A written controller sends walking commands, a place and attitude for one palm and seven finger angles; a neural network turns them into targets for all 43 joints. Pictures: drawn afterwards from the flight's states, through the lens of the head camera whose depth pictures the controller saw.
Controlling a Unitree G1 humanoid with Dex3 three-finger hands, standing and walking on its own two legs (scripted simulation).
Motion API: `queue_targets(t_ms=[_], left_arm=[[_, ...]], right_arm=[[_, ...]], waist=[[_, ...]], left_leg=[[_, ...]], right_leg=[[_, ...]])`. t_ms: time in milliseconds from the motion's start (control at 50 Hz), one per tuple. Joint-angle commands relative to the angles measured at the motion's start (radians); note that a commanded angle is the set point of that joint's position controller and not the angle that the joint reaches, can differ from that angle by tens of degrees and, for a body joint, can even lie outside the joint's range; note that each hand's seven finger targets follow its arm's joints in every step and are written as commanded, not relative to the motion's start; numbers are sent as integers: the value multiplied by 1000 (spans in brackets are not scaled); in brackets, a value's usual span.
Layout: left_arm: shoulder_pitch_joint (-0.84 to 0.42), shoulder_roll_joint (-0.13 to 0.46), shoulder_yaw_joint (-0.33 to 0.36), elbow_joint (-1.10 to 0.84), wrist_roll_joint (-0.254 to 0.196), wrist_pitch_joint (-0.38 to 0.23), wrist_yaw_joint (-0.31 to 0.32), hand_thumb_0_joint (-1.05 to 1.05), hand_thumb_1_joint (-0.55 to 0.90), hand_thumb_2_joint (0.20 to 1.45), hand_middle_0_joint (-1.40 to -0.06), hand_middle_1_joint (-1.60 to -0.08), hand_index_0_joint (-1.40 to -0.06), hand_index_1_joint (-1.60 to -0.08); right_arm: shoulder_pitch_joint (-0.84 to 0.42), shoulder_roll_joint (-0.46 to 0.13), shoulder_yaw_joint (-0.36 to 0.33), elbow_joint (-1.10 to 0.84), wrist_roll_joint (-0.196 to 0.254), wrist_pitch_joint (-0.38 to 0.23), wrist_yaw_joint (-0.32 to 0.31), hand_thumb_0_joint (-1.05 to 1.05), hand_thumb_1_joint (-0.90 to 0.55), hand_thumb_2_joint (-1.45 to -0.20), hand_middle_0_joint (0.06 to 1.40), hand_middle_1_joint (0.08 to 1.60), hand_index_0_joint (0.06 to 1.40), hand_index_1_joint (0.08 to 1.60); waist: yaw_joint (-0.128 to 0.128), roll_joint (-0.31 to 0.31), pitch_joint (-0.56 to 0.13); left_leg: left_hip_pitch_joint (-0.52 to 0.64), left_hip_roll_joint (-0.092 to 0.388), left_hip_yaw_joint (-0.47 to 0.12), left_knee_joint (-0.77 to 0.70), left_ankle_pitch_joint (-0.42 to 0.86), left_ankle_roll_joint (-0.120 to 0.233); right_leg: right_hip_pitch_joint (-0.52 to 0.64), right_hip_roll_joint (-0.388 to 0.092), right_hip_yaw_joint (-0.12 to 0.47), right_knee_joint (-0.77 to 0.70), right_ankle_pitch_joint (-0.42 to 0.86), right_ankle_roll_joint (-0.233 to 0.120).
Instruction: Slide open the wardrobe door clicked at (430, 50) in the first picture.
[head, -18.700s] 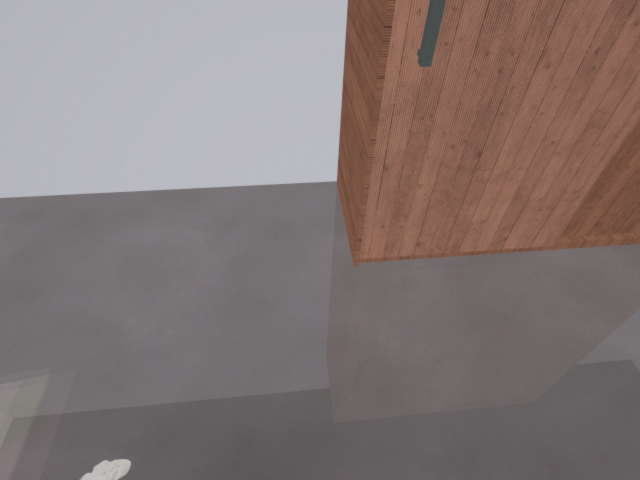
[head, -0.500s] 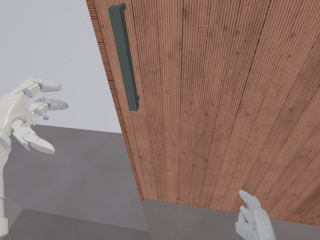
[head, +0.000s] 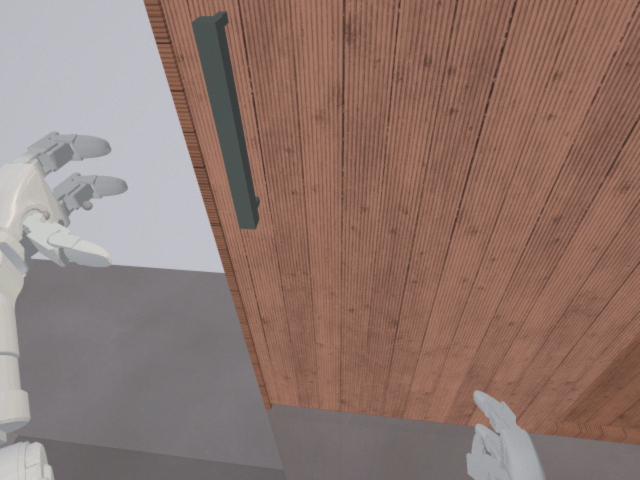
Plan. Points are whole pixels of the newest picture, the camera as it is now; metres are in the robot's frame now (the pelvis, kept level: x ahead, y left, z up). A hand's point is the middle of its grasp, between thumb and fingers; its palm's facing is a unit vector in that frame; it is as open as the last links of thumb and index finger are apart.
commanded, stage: move the hooked fingers beside the handle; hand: left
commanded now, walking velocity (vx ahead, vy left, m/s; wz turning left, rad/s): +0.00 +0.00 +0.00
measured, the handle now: (237, 133) +0.50 +0.16 +0.22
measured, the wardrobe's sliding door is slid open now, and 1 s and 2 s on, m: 0.00 0.00 0.00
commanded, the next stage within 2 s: none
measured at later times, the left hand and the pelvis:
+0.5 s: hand (135, 187) +0.37 +0.25 +0.22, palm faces +0.00 -1.00 -0.06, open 14.0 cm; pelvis +0.00 +0.01 +0.00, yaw +0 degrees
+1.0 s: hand (171, 168) +0.43 +0.23 +0.21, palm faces +0.00 -1.00 -0.04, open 14.0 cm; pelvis +0.01 +0.01 +0.00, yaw -1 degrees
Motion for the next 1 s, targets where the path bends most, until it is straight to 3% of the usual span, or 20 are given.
queue_targets(t_ms=[0, 60, 140, 160, 260, 280, 320, 380, 420, 480, 560, 580, 640, 720, 780, 840, 880, 920, 940, 980], left_arm=[[-332, 260, 38, -170, 1, -22, 1, 0, -500, 300, -300, -1200, -300, -1200], [-416, 265, 34, -261, -11, -88, -19, 0, -500, 300, -300, -1200, -300, -1200], [-500, 258, 31, -262, -23, -158, -3, 0, -500, 300, -300, -1200, -300, -1200], [-509, 238, 12, -242, -17, -158, 4, 0, -500, 300, -300, -1200, -300, -1200], [-512, 225, -17, -49, 20, -81, 51, 0, -500, 300, -300, -1200, -300, -1200], [-500, 254, 5, -22, 25, -71, 56, 0, -500, 300, -300, -1200, -300, -1200], [-535, 242, -12, -45, 33, -66, 58, 0, -500, 300, -300, -1200, -300, -1200], [-579, 250, -12, -93, 30, -110, 58, 0, -500, 300, -300, -1200, -300, -1200], [-630, 231, -30, -128, 29, -141, 55, 0, -500, 300, -300, -1200, -300, -1200], [-617, 237, -23, -14, 27, -146, 61, 0, -500, 300, -300, -1200, -300, -1200], [-690, 224, -63, 148, 53, -107, 76, 0, -500, 300, -300, -1200, -300, -1200], [-683, 256, -39, 139, 61, -112, 85, 0, -500, 300, -300, -1200, -300, -1200], [-792, 239, -74, 41, 72, -152, 96, 0, -500, 300, -300, -1200, -300, -1200], [-799, 246, -45, 2, 49, -215, 86, 0, -500, 300, -300, -1200, -300, -1200], [-728, 253, -27, 147, 47, -194, 83, 0, -500, 300, -300, -1200, -300, -1200], [-713, 235, -48, 241, 71, -148, 97, 0, -500, 300, -300, -1200, -300, -1200], [-699, 253, -46, 237, 82, -141, 109, 0, -500, 300, -300, -1200, -300, -1200], [-805, 196, -110, 196, 83, -154, 110, 0, -500, 300, -300, -1200, -300, -1200], [-842, 238, -75, 175, 84, -172, 116, 0, -500, 300, -300, -1200, -300, -1200], [-881, 237, -84, 127, 76, -210, 117, 0, -500, 300, -300, -1200, -300, -1200]], right_arm=[[-140, -133, -68, -184, 10, -48, -8, 0, -900, -900, 200, 300, 200, 300], [-129, -126, -70, -193, 6, -56, -17, 0, -900, -900, 200, 300, 200, 300], [-119, -120, -65, -167, 2, -68, -30, 0, -900, -900, 200, 300, 200, 300], [-117, -120, -64, -160, 1, -70, -32, 0, -900, -900, 200, 300, 200, 300], [-100, -132, -65, -131, 5, -53, -35, 0, -900, -900, 200, 300, 200, 300], [-91, -140, -71, -127, 3, -46, -32, 0, -900, -900, 200, 300, 200, 300], [-105, -133, -69, -148, 5, -41, -29, 0, -900, -900, 200, 300, 200, 300], [-98, -127, -68, -159, -1, -40, -23, 0, -900, -900, 200, 300, 200, 300], [-101, -122, -65, -165, 0, -43, -24, 0, -900, -900, 200, 300, 200, 300], [-73, -131, -69, -136, 0, -37, -27, 0, -900, -900, 200, 300, 200, 300], [-48, -146, -72, -111, 6, -24, -37, 0, -900, -900, 200, 300, 200, 300], [-40, -149, -78, -112, 2, -20, -34, 0, -900, -900, 200, 300, 200, 300], [-42, -136, -77, -133, 0, -25, -33, 0, -900, -900, 200, 300, 200, 300], [-23, -137, -81, -129, -8, -30, -30, 0, -900, -900, 200, 300, 200, 300], [0, -146, -84, -104, -6, -17, -28, 0, -900, -900, 200, 300, 200, 300], [7, -154, -88, -101, -2, -7, -23, 0, -900, -900, 200, 300, 200, 300], [15, -158, -94, -108, -2, 7, -19, 0, -900, -900, 200, 300, 200, 300], [13, -153, -95, -114, 1, 9, -21, 0, -900, -900, 200, 300, 200, 300], [22, -154, -99, -111, -4, 8, -23, 0, -900, -900, 200, 300, 200, 300], [29, -150, -98, -113, -6, 11, -27, 0, -900, -900, 200, 300, 200, 300]], waist=[[15, 22, -173], [-1, 1, -260], [-10, 41, -230], [-11, 69, -217], [-14, 37, -123], [-5, -28, -140], [-5, 3, -190], [-5, -16, -258], [-11, 28, -292], [-19, -27, -224], [-44, -13, -136], [-31, -30, -175], [-40, 51, -283], [-37, 1, -367], [-29, -34, -273], [-29, -8, -200], [-23, -26, -230], [-53, -33, -249], [-53, -28, -277], [-58, -22, -323]], left_leg=[[61, -14, -38, -36, 230, 31], [123, -17, -41, -23, 249, 37], [139, -15, -51, -37, 223, 33], [138, -16, -51, -45, 208, 30], [67, -12, -56, -69, 141, 27], [58, -10, -52, -63, 163, 30], [69, -14, -46, -57, 185, 32], [103, -9, -47, -47, 246, 33], [131, -12, -43, -43, 272, 33], [102, -6, -40, -47, 227, 34], [43, -6, -46, -66, 141, 32], [51, -3, -42, -61, 167, 33], [114, -8, -45, -45, 247, 34], [163, -5, -41, -33, 339, 39], [98, -3, -31, -47, 299, 35], [46, -4, -28, -58, 259, 32], [47, -3, -25, -52, 285, 33], [70, -2, -24, -43, 286, 39], [87, 0, -27, -38, 301, 40], [121, 1, -27, -32, 338, 42]], right_leg=[[11, -21, 30, -60, 279, 4], [27, -12, 30, -52, 302, 7], [-1, -5, 23, -65, 255, 0], [-16, -5, 20, -68, 231, -1], [-59, -13, 18, -89, 152, -1], [-29, -14, 21, -90, 176, -1], [-11, -19, 28, -78, 208, 0], [30, -15, 27, -64, 273, -3], [34, -14, 29, -57, 306, -4], [-6, -9, 29, -76, 263, -2], [-71, -15, 30, -93, 170, 0], [-42, -16, 31, -90, 189, -1], [-3, -18, 36, -71, 271, -7], [50, -9, 36, -57, 375, -5], [27, -10, 28, -66, 350, -5], [-14, -14, 29, -69, 314, -5], [9, -16, 31, -64, 334, -6], [-10, -13, 34, -64, 344, -1], [1, -11, 37, -62, 357, -2], [23, -8, 38, -58, 383, -4]])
